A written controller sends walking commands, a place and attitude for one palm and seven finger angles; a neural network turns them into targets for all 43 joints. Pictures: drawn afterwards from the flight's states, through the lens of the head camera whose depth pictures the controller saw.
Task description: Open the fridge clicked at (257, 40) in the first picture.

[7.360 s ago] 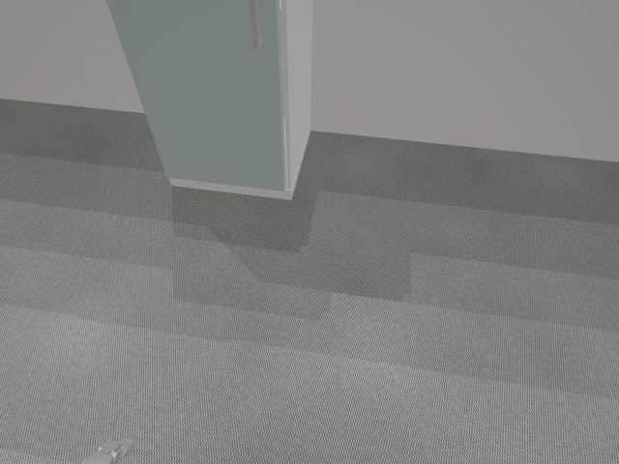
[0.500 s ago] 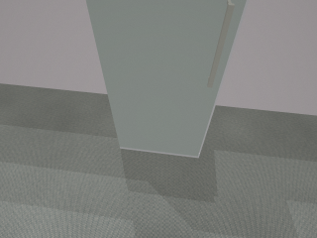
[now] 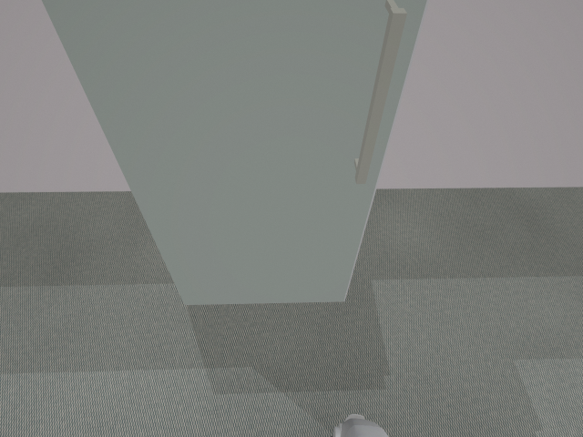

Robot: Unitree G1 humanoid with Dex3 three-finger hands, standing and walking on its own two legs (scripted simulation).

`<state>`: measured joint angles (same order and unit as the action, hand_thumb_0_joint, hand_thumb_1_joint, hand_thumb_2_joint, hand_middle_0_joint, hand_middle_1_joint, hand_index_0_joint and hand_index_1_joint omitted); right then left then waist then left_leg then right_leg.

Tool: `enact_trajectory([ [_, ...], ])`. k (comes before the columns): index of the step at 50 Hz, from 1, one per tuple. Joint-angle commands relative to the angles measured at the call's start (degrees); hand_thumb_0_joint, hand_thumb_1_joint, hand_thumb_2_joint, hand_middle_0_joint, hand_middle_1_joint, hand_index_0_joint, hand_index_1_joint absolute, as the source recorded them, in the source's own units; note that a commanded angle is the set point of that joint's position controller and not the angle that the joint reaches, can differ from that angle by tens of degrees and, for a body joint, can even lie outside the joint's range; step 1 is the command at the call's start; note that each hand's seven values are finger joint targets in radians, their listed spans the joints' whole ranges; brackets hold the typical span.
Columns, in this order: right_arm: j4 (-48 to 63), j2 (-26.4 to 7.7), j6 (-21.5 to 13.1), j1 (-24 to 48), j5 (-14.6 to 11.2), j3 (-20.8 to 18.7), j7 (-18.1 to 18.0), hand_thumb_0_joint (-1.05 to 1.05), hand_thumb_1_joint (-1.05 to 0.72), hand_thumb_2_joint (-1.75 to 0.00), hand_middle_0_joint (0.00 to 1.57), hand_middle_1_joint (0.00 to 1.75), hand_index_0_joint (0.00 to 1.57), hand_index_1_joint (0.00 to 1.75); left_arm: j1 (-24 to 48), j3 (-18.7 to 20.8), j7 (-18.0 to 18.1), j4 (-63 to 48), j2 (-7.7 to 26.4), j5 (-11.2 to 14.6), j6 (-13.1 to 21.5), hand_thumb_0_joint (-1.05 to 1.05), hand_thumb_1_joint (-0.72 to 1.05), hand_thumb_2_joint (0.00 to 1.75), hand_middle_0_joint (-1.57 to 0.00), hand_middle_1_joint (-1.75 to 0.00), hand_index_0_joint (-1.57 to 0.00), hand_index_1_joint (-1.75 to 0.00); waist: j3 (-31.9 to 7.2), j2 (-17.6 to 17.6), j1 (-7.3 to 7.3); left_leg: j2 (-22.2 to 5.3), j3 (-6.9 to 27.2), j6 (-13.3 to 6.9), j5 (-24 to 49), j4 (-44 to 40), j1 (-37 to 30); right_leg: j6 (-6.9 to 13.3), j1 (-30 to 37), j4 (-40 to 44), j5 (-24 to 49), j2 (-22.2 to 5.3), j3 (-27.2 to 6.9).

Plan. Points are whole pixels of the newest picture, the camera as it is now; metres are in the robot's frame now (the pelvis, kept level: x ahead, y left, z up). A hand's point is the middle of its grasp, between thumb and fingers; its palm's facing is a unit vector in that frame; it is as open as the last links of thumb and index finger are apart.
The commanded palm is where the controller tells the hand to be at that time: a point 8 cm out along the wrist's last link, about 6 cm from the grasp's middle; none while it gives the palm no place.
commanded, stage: take the last steps up to it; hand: right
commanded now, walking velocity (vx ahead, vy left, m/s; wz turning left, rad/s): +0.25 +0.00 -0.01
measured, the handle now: (373, 105) +0.62 -0.13 +0.13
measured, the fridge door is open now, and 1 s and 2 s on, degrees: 0 0 0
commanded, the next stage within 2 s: come to a stop and stand still in 0.22 s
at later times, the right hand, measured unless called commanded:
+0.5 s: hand (409, 383) +0.24 -0.20 -0.17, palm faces +0.00 +0.97 -0.22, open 7.4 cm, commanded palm none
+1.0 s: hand out of the picture +0.14 -0.27 -0.17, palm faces +0.01 +0.97 -0.25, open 7.4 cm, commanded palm none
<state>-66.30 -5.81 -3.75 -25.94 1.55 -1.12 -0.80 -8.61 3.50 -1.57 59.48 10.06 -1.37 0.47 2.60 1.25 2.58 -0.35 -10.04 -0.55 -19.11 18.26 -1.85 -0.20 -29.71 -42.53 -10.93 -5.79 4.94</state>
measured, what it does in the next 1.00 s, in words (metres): walks ahead: right foot, then left foot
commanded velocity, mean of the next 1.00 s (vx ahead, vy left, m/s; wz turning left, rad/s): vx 0.01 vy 0.02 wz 0.01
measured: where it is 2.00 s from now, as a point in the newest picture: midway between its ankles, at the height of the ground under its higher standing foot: outside the picture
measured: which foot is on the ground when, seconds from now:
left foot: down 0.00-0.08, up 0.10-0.48, down 0.50-0.86, up 0.88-1.00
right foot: up 0.00-0.06, down 0.08-0.54, up 0.56-0.82, down 0.84-1.00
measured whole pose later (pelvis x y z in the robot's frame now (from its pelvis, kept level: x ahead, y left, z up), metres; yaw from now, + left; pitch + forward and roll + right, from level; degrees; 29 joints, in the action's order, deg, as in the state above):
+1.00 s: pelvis +0.10 -0.07 -0.01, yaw +3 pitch -4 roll +0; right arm -57.5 -10.7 4.1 -17.9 2.1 -2.1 -1.0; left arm -16.8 1.9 0.8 53.0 11.3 -2.4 -1.1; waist -2.7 1.6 -0.1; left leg -1.5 -1.2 -1.4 -20.9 51.0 23.8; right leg 4.0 -11.4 -33.8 -19.0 0.8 7.6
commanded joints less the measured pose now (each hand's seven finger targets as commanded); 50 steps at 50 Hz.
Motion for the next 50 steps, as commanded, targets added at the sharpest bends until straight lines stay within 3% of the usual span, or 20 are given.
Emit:
enact_trajectory([
  [1, 1.54, -9.69, -0.70, -2.30, -0.09, -1.97, -0.80, 0.00, -0.90, -0.90, 0.20, 0.30, 0.20, 0.30, 0.59, -0.18, 0.13, -3.72, 1.46, 0.11, 2.11, 0.00, 0.90, 0.90, -0.20, -0.30, -0.20, -0.30, 3.64, -7.48, -2.25, -14.92, 7.73, -6.51, 33.72, 1.31, 5.07, 2.16, 7.84, 7.81, -1.81, 3.38, 2.93],
  [3, 1.75, -8.98, -0.60, -1.78, -0.61, -1.83, -0.76, 0.00, -0.90, -0.90, 0.20, 0.30, 0.20, 0.30, -12.99, 0.74, 1.18, 0.24, 5.41, -0.51, 2.86, 0.00, 0.90, 0.90, -0.20, -0.30, -0.20, -0.30, -5.38, -1.08, -8.00, -10.68, 4.02, -3.38, 33.73, 21.42, 12.42, 3.54, 29.80, 14.22, 6.28, 2.23, 0.44],
  [4, 2.64, -6.05, -0.51, -4.94, -1.32, -1.48, -0.42, 0.00, -0.90, -0.90, 0.20, 0.30, 0.20, 0.30, -19.36, 2.12, 1.98, 1.37, 11.90, -1.00, 3.31, 0.00, 0.90, 0.90, -0.20, -0.30, -0.20, -0.30, -13.93, 12.10, -8.96, -3.27, 0.28, -0.17, 8.92, 37.63, 26.16, 9.04, 44.62, 15.03, 15.84, -13.16, -18.39],
  [5, 4.14, -5.81, -0.73, -2.53, -1.21, -1.01, -0.34, 0.00, -0.90, -0.90, 0.20, 0.30, 0.20, 0.30, -22.97, 2.36, 2.48, 2.34, 14.01, 0.17, 2.82, 0.00, 0.90, 0.90, -0.20, -0.30, -0.20, -0.30, -16.63, 14.14, -9.65, -0.19, 4.89, -0.09, -14.68, 50.33, 32.33, 13.60, 46.67, 21.00, 24.95, -20.37, -28.04],
  [6, 4.22, -7.11, -0.25, -0.22, -0.97, -1.54, -0.62, 0.00, -0.90, -0.90, 0.20, 0.30, 0.20, 0.30, -18.74, 1.96, 2.69, 1.88, 12.44, 0.56, 2.58, 0.00, 0.90, 0.90, -0.20, -0.30, -0.20, -0.30, -12.69, 7.49, -7.90, -3.11, 8.33, -1.01, -13.17, 54.32, 33.69, 14.02, 40.69, 22.93, 20.30, -19.92, -23.86],
  [9, 3.82, -4.75, 0.98, 4.02, -0.25, -1.87, 0.29, 0.00, -0.90, -0.90, 0.20, 0.30, 0.20, 0.30, -8.63, 0.09, 2.92, -0.56, 5.30, 0.41, 3.60, 0.00, 0.90, 0.90, -0.20, -0.30, -0.20, -0.30, 0.54, 2.08, -3.86, -7.38, 9.36, 0.53, -2.76, 52.34, 31.90, 10.20, 20.37, 28.35, 15.56, -13.89, -13.25],
  [12, 3.29, -3.19, 2.55, 0.60, -0.01, -1.79, 0.43, 0.00, -0.90, -0.90, 0.20, 0.30, 0.20, 0.30, -7.03, -0.55, 2.98, -0.38, 3.61, 0.58, 4.06, 0.00, 0.90, 0.90, -0.20, -0.30, -0.20, -0.30, 0.09, 4.63, -0.87, -7.07, 8.04, 1.38, 0.90, 45.57, 26.90, 8.89, 14.81, 30.27, 14.62, -9.90, -6.39],
  [16, 5.84, -3.28, 3.60, 4.78, 0.22, -1.87, 0.50, 0.00, -0.90, -0.90, 0.20, 0.30, 0.20, 0.30, -8.08, 0.03, 2.83, -1.04, 3.91, 0.30, 3.51, 0.00, 0.90, 0.90, -0.20, -0.30, -0.20, -0.30, 2.02, 4.53, -1.48, -6.90, 7.04, 2.18, 4.58, 35.23, 28.09, 9.92, 15.26, 32.05, 10.46, -9.36, -4.60],
  [18, 6.93, -3.49, 3.51, 7.50, -0.12, -1.43, 0.07, 0.00, -0.90, -0.90, 0.20, 0.30, 0.20, 0.30, -7.83, -0.53, 3.10, -0.91, 3.88, 0.07, 3.34, 0.00, 0.90, 0.90, -0.20, -0.30, -0.20, -0.30, 1.87, 3.84, -1.49, -6.37, 7.21, 2.45, 5.72, 27.31, 25.24, 9.94, 16.46, 28.54, 24.22, -9.65, -3.77],
  [23, 6.73, -7.43, 3.17, 5.94, -0.16, -1.55, -0.91, 0.00, -0.90, -0.90, 0.20, 0.30, 0.20, 0.30, -7.67, -0.42, 3.48, 0.48, 4.62, 0.50, 1.56, 0.00, 0.90, 0.90, -0.20, -0.30, -0.20, -0.30, -0.63, 2.07, 0.01, -5.12, 6.47, 2.51, 19.11, 6.64, 12.31, 3.96, 17.75, 17.34, 22.35, -5.62, -1.84],
  [25, 7.40, -12.55, 2.63, 6.91, -0.12, -1.95, -1.34, 0.00, -0.90, -0.90, 0.20, 0.30, 0.20, 0.30, -10.58, -0.27, 3.09, 0.52, 2.15, 1.33, 0.58, 0.00, 0.90, 0.90, -0.20, -0.30, -0.20, -0.30, -3.17, -6.75, -1.87, -14.70, 17.64, -2.75, 45.60, 8.85, 7.89, 0.11, 12.67, 12.58, -0.79, 0.82, -0.40],
  [29, 8.45, -14.40, 3.08, 8.94, -0.32, -2.88, -1.92, 0.00, -0.90, -0.90, 0.20, 0.30, 0.20, 0.30, -11.72, 0.34, 3.49, 0.85, 1.94, 1.18, -1.99, 0.00, 0.90, 0.90, -0.20, -0.30, -0.20, -0.30, -7.00, -15.26, -1.06, -21.83, 20.12, -11.59, 58.21, 5.87, 7.36, -1.46, 10.74, -6.07, -22.74, 3.88, -1.62],
  [33, 10.78, -14.14, 4.09, 13.31, 0.16, -3.94, -2.56, 0.00, -0.90, -0.90, 0.20, 0.30, 0.20, 0.30, -9.33, 0.74, 3.31, -0.49, 1.98, 1.29, -2.67, 0.00, 0.90, 0.90, -0.20, -0.30, -0.20, -0.30, -7.74, -9.77, -0.94, -21.15, 18.34, -12.30, 49.80, 5.45, 8.36, -1.79, 7.47, -14.78, -22.11, 4.27, -5.24],
  [39, 12.54, -14.18, 5.16, 17.00, 0.53, -4.36, -1.98, 0.00, -0.90, -0.90, 0.20, 0.30, 0.20, 0.30, -13.67, 0.41, 2.54, -0.39, 0.54, 0.98, -2.30, 0.00, 0.90, 0.90, -0.20, -0.30, -0.20, -0.30, -7.26, -11.89, -3.30, -15.77, 15.85, -6.95, 15.40, 3.03, 17.86, -1.70, 16.98, 4.32, -11.13, 5.28, -1.05],
  [40, 13.37, -15.82, 4.44, 15.50, 0.04, -3.28, -4.57, 0.00, -0.90, -0.90, 0.20, 0.30, 0.20, 0.30, -15.27, 1.13, 2.78, -4.10, 5.61, 1.47, -0.56, 0.00, 0.90, 0.90, -0.20, -0.30, -0.20, -0.30, -18.69, -4.35, -7.00, -15.27, 17.21, -5.34, 41.16, 14.83, 3.65, -2.38, 17.69, 13.64, -9.22, 4.89, 1.49],
  [41, 14.52, -13.27, 5.01, 13.64, -0.81, -2.67, -4.39, 0.00, -0.90, -0.90, 0.20, 0.30, 0.20, 0.30, -13.65, 0.30, 2.89, -6.30, 3.90, 0.96, -0.08, 0.00, 0.90, 0.90, -0.20, -0.30, -0.20, -0.30, -18.03, 3.28, -4.74, -11.37, 11.25, -3.54, 19.68, 19.26, 8.26, -1.30, 18.70, 22.24, -5.56, 3.09, -0.99],
  [42, 14.18, -8.58, 5.39, 13.39, -1.23, -1.51, -3.69, 0.00, -0.90, -0.90, 0.20, 0.30, 0.20, 0.30, -10.56, 0.21, 2.71, -7.76, 6.26, -0.08, 0.57, 0.00, 0.90, 0.90, -0.20, -0.30, -0.20, -0.30, -12.89, 16.55, -3.49, -5.26, 7.50, -1.03, 2.55, 22.80, 18.63, 0.84, 19.51, 24.86, -0.11, -3.12, -9.91],
  [43, 14.01, -8.43, 5.95, 12.60, -0.94, -1.09, -2.48, 0.00, -0.90, -0.90, 0.20, 0.30, 0.20, 0.30, -7.39, 0.57, 3.08, -9.19, 9.71, -0.61, -0.14, 0.00, 0.90, 0.90, -0.20, -0.30, -0.20, -0.30, -6.30, 20.02, -2.77, -1.83, 6.11, 0.42, -5.48, 25.11, 23.99, 4.62, 14.13, 25.97, 1.38, -8.57, -14.64],
  [46, 13.36, -9.25, 7.15, 12.02, 0.72, -1.85, -0.74, 0.00, -0.90, -0.90, 0.20, 0.30, 0.20, 0.30, -3.80, 0.09, 3.12, -11.29, 9.60, -0.97, -0.80, 0.00, 0.90, 0.90, -0.20, -0.30, -0.20, -0.30, 9.97, 8.53, -1.90, -0.47, 9.65, -0.77, -3.33, 36.52, 26.89, 7.44, -2.15, 32.92, -25.74, -8.25, -16.95],
  [50, 14.41, -8.19, 5.50, 8.74, 0.72, -1.56, 0.43, 0.00, -0.90, -0.90, 0.20, 0.30, 0.20, 0.30, -7.57, 0.43, 2.85, -11.06, 11.16, -1.23, 0.04, 0.00, 0.90, 0.90, -0.20, -0.30, -0.20, -0.30, 10.49, 0.14, -2.09, -0.98, 7.91, -1.24, -4.50, 31.92, 28.72, 9.85, 3.78, 32.70, -26.46, -10.58, -18.35],
])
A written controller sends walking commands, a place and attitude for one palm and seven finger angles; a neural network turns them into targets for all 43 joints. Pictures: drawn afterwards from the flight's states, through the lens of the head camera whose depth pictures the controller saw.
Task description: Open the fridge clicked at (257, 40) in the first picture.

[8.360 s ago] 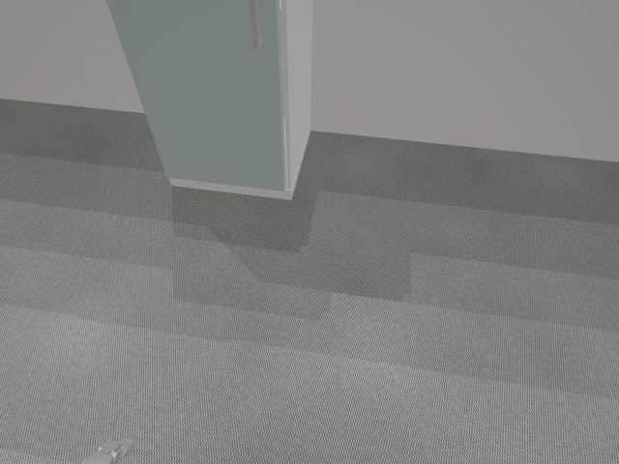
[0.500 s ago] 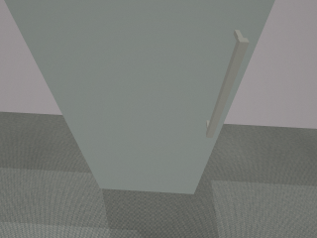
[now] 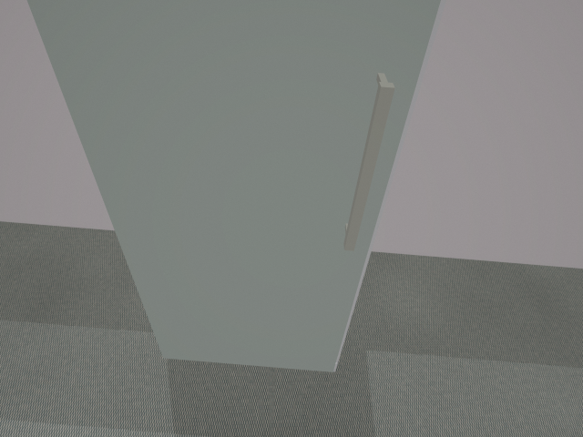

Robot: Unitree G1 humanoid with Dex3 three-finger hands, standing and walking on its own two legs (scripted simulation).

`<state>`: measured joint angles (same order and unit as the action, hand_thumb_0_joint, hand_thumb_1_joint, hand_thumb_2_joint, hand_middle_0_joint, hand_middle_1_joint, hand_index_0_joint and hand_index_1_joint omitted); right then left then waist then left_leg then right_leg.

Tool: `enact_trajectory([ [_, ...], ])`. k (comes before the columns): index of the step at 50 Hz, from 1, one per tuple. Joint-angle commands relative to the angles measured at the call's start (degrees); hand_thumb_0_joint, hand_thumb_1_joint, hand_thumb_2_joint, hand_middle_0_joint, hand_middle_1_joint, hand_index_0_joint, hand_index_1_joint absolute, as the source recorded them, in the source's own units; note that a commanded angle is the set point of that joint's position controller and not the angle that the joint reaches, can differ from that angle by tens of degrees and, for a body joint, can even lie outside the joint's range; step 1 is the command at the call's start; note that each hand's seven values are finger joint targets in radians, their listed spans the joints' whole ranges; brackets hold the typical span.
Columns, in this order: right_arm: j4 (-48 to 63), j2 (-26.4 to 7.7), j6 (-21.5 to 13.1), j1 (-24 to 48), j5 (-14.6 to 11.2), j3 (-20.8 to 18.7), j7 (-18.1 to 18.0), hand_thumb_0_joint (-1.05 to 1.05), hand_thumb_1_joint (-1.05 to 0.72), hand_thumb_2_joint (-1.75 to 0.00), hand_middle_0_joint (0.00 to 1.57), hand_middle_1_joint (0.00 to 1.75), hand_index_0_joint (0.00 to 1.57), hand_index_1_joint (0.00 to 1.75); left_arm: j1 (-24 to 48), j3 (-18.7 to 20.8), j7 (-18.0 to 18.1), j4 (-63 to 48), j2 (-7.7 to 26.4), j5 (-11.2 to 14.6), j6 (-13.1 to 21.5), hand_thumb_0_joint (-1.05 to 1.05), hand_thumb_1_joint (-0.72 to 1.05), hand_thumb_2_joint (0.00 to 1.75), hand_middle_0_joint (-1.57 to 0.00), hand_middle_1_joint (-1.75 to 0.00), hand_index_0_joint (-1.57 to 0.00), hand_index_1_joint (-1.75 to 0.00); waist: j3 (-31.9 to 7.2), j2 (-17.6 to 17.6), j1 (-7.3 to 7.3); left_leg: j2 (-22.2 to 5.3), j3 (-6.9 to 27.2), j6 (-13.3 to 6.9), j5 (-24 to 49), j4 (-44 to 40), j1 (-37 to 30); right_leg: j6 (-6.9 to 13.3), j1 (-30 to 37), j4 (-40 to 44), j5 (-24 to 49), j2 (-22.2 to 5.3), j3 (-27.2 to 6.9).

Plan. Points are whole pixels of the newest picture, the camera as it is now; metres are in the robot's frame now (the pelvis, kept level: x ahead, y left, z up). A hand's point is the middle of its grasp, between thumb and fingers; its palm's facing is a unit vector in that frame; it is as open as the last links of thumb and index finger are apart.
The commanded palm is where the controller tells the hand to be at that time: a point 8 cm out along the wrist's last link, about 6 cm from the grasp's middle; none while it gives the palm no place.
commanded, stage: come to a stop and stand still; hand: right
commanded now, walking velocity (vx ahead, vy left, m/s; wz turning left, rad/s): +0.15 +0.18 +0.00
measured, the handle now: (363, 173) +0.51 -0.09 +0.14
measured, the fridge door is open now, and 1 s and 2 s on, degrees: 0 0 0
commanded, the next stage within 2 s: look again from close up in 0.88 s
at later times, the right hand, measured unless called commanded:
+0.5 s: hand out of the picture -0.02 -0.17 -0.17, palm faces +0.06 +0.99 -0.14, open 7.4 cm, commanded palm none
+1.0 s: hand out of the picture +0.01 -0.19 -0.15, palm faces +0.04 +0.98 -0.21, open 7.3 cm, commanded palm none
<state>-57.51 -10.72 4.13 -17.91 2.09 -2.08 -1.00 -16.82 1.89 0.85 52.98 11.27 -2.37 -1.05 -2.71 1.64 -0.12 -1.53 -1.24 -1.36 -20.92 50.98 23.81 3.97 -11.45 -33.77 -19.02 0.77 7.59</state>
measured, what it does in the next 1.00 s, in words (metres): steps on the spot: left foot, then right foot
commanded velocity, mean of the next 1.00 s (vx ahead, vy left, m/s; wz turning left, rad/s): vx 0.03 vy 0.02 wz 0.00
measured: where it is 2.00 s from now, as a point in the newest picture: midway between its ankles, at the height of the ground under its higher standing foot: outside the picture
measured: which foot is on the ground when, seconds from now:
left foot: up 0.00-0.14, down 0.16-1.00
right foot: down 0.00-0.18, up 0.20-0.42, down 0.44-1.00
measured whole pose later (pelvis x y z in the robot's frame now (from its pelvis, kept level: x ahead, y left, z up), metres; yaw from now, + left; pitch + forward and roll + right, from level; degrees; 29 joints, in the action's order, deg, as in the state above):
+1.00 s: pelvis +0.00 -0.01 +0.02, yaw +0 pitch -1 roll -1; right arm -62.6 -8.2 -0.8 -16.8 0.6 0.5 -1.7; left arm -16.7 -1.1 2.1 64.0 9.0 -0.8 1.6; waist 0.9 1.2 0.1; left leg 0.9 -3.6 -2.7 -15.2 24.8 8.3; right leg 1.0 -8.6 -22.9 -12.9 0.7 3.2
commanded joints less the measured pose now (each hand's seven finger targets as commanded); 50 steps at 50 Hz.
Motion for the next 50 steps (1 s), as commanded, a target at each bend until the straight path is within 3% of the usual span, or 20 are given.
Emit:
enact_trajectory([
  [1, 5.91, -2.99, -2.50, 0.13, 0.17, -0.60, 0.78, 0.00, -0.90, -0.90, 0.20, 0.30, 0.20, 0.30, 0.02, 2.18, 0.59, -4.34, 10.44, -0.31, 1.63, 0.00, 0.90, 0.90, -0.20, -0.30, -0.20, -0.30, 14.93, 0.04, 0.34, 0.47, -1.00, -0.56, -3.48, -3.35, 2.57, 5.90, -12.67, 23.76, -18.26, -17.39, -21.22],
  [2, 6.05, -2.97, -2.77, -0.56, 0.24, -0.57, 0.99, 0.00, -0.90, -0.90, 0.20, 0.30, 0.20, 0.30, -0.09, 2.21, 0.75, -4.29, 10.36, -0.32, 1.83, 0.00, 0.90, 0.90, -0.20, -0.30, -0.20, -0.30, 13.67, 2.52, 0.15, 0.53, -0.91, -0.72, -4.23, -6.62, 2.93, 6.20, -9.07, 22.62, -15.02, -17.08, -20.55],
  [4, 6.06, -2.90, -3.01, -2.50, 0.13, -0.66, 1.20, 0.00, -0.90, -0.90, 0.20, 0.30, 0.20, 0.30, -1.52, 2.25, 1.06, -4.03, 10.52, -0.18, 1.75, 0.00, 0.90, 0.90, -0.20, -0.30, -0.20, -0.30, 9.61, 2.12, -0.33, 1.23, -0.55, -1.34, -4.03, -12.50, -1.25, 6.08, -7.36, 20.63, -14.69, -17.36, -21.32],
  [6, 5.22, -2.47, -3.56, -5.81, 0.15, -0.66, 1.22, 0.00, -0.90, -0.90, 0.20, 0.30, 0.20, 0.30, -0.81, 2.03, 1.19, -4.02, 9.96, 0.33, 1.65, 0.00, 0.90, 0.90, -0.20, -0.30, -0.20, -0.30, 6.77, -2.34, 0.86, 1.52, 0.93, -1.99, 1.18, -23.47, -8.91, 4.32, -9.23, 16.42, -12.57, -15.28, -18.58],
  [7, 5.20, -3.22, -4.07, -6.40, 0.25, -0.71, 1.07, 0.00, -0.90, -0.90, 0.20, 0.30, 0.20, 0.30, -0.90, 1.65, 1.13, -4.07, 8.34, 0.58, 1.80, 0.00, 0.90, 0.90, -0.20, -0.30, -0.20, -0.30, 5.97, -6.22, 0.94, -0.16, 5.50, -3.18, 1.03, -29.01, -12.18, 2.51, -10.84, 12.61, -9.42, -11.75, -15.63],
  [8, 4.98, -4.69, -4.35, -7.22, 0.35, -0.82, 0.76, 0.00, -0.90, -0.90, 0.20, 0.30, 0.20, 0.30, -0.23, 1.01, 1.09, -4.47, 6.33, 1.10, 1.99, 0.00, 0.90, 0.90, -0.20, -0.30, -0.20, -0.30, 5.99, -11.37, 0.99, -5.92, 15.51, -6.29, -4.81, -33.45, -13.38, 0.21, -14.71, 5.59, -8.97, -6.51, -9.83],
  [9, 4.58, -6.28, -4.64, -7.48, -0.05, -0.80, 0.51, 0.00, -0.90, -0.90, 0.20, 0.30, 0.20, 0.30, 0.29, 0.32, 0.74, -4.56, 4.67, 1.22, 2.04, 0.00, 0.90, 0.90, -0.20, -0.30, -0.20, -0.30, 6.15, -14.17, 0.41, -11.69, 22.67, -10.33, -11.35, -38.57, -11.99, -1.72, -15.02, -2.21, -6.23, -1.33, -3.64],
  [10, 4.50, -6.11, -5.36, -5.75, -0.44, -0.81, 0.04, 0.00, -0.90, -0.90, 0.20, 0.30, 0.20, 0.30, 1.28, 0.08, 0.38, -3.85, 4.37, 1.15, 1.85, 0.00, 0.90, 0.90, -0.20, -0.30, -0.20, -0.30, 6.50, -13.64, 0.42, -13.45, 25.03, -12.91, -14.80, -41.78, -9.22, -1.78, -14.66, -9.64, -8.50, -1.15, -4.91],
  [12, 4.59, -5.41, -6.09, -4.86, -0.43, -1.16, -0.67, 0.00, -0.90, -0.90, 0.20, 0.30, 0.20, 0.30, 0.45, 0.50, -0.05, -2.91, 4.64, 1.13, 1.75, 0.00, 0.90, 0.90, -0.20, -0.30, -0.20, -0.30, 6.38, -8.64, -0.37, -13.26, 22.90, -13.91, -6.22, -41.48, -11.72, -1.75, -17.69, -17.27, -7.35, -2.03, -6.63],
  [14, 4.06, -6.00, -6.64, -3.78, -0.49, -1.28, -0.59, 0.00, -0.90, -0.90, 0.20, 0.30, 0.20, 0.30, -0.42, 0.38, -0.31, -1.59, 3.78, 1.20, 1.90, 0.00, 0.90, 0.90, -0.20, -0.30, -0.20, -0.30, 5.28, -3.64, -1.12, -12.39, 18.72, -13.87, 2.62, -39.56, -13.71, -2.49, -17.56, -17.79, -5.78, -2.25, -6.21],
  [18, 2.34, -6.62, -6.50, -3.72, -0.32, -1.42, -0.23, 0.00, -0.90, -0.90, 0.20, 0.30, 0.20, 0.30, -1.37, -0.35, -0.20, 0.19, 1.00, 1.55, 2.53, 0.00, 0.90, 0.90, -0.20, -0.30, -0.20, -0.30, 4.71, -4.46, -0.15, -10.38, 12.92, -11.63, 6.63, -37.25, -13.07, -3.30, -9.09, -2.67, -4.45, -1.72, -3.80],
  [20, 1.18, -6.06, -6.02, -2.94, -0.88, -1.08, 0.04, 0.00, -0.90, -0.90, 0.20, 0.30, 0.20, 0.30, -5.01, -0.90, 0.26, 2.70, -0.09, 1.56, 3.16, 0.00, 0.90, 0.90, -0.20, -0.30, -0.20, -0.30, 3.98, -5.51, -0.99, -7.16, 9.21, -7.72, 4.48, -33.07, -10.63, -3.65, -0.71, 8.56, 3.18, -0.75, -3.35],
  [21, 0.71, -4.64, -5.91, -2.81, -1.15, -0.66, 0.11, 0.00, -0.90, -0.90, 0.20, 0.30, 0.20, 0.30, -6.18, -1.08, 0.57, 3.65, 0.64, 1.59, 3.63, 0.00, 0.90, 0.90, -0.20, -0.30, -0.20, -0.30, 4.04, -3.01, -1.01, -5.19, 7.46, -5.49, 3.76, -30.03, -8.54, -3.41, 2.93, 12.38, 5.82, -2.10, -5.48],
  [23, 0.76, -1.46, -5.68, -4.07, -1.36, 0.16, 0.37, 0.00, -0.90, -0.90, 0.20, 0.30, 0.20, 0.30, -5.75, -0.38, 1.19, 3.92, 4.98, 1.26, 4.10, 0.00, 0.90, 0.90, -0.20, -0.30, -0.20, -0.30, 3.88, 6.91, 0.40, -0.66, 2.27, -1.98, 3.08, -24.27, -5.99, 0.18, 2.42, 16.48, 8.58, -11.87, -16.54],
  [24, 0.98, -1.06, -5.58, -3.58, -1.13, 0.29, 0.37, 0.00, -0.90, -0.90, 0.20, 0.30, 0.20, 0.30, -4.84, -0.15, 1.55, 3.27, 6.31, 1.08, 3.60, 0.00, 0.90, 0.90, -0.20, -0.30, -0.20, -0.30, 5.86, 6.46, 0.74, 0.07, 0.28, -1.31, 2.38, -24.17, -8.41, 2.01, -2.67, 17.80, 5.49, -14.44, -18.50],
  [26, -0.15, -0.93, -4.81, -3.03, -0.53, 0.62, 0.13, 0.00, -0.90, -0.90, 0.20, 0.30, 0.20, 0.30, -2.04, -0.56, 1.48, 3.61, 4.88, 1.21, 3.22, 0.00, 0.90, 0.90, -0.20, -0.30, -0.20, -0.30, 11.58, 8.14, 1.46, -0.43, 1.04, -1.53, 2.59, -24.73, -10.56, 1.05, -9.90, 20.44, -2.66, -11.51, -17.28],
  [27, -0.50, -1.33, -5.00, -3.55, -0.54, 0.76, 0.15, 0.00, -0.90, -0.90, 0.20, 0.30, 0.20, 0.30, -1.89, -0.88, 1.45, 3.71, 4.05, 1.36, 3.29, 0.00, 0.90, 0.90, -0.20, -0.30, -0.20, -0.30, 12.91, 6.17, 1.86, -0.93, 1.80, -1.64, 4.76, -25.78, -11.38, 0.66, -11.08, 19.78, -1.32, -10.38, -16.59],
  [33, -2.29, -1.91, -6.09, -3.41, -1.35, 1.29, -0.34, 0.00, -0.90, -0.90, 0.20, 0.30, 0.20, 0.30, -4.59, -1.73, 1.60, 6.31, 2.48, 1.66, 4.07, 0.00, 0.90, 0.90, -0.20, -0.30, -0.20, -0.30, 4.02, -3.49, 0.50, -4.16, 4.07, -1.87, 16.74, -28.52, -15.25, -1.37, -1.56, 13.46, 16.07, -7.26, -10.85],
  [42, -2.78, -2.95, -6.04, -2.37, -1.42, 1.50, -0.90, 0.00, -0.90, -0.90, 0.20, 0.30, 0.20, 0.30, -3.95, -2.15, 1.49, 8.66, 2.65, 1.66, 3.69, 0.00, 0.90, 0.90, -0.20, -0.30, -0.20, -0.30, 4.95, -2.82, 0.35, -4.69, 4.10, -1.76, 18.54, -29.53, -15.49, -1.93, 0.23, 13.93, 18.26, -7.01, -10.38],
  [50, -3.50, -3.02, -5.92, -2.65, -1.59, 1.73, -1.05, 0.00, -0.90, -0.90, 0.20, 0.30, 0.20, 0.30, -3.02, -2.26, 1.46, 9.54, 2.51, 1.71, 3.23, 0.00, 0.90, 0.90, -0.20, -0.30, -0.20, -0.30, 6.59, -2.24, 0.32, -5.06, 4.92, -1.80, 16.03, -31.53, -14.52, -2.31, 0.63, 15.00, 14.75, -6.68, -10.01],
])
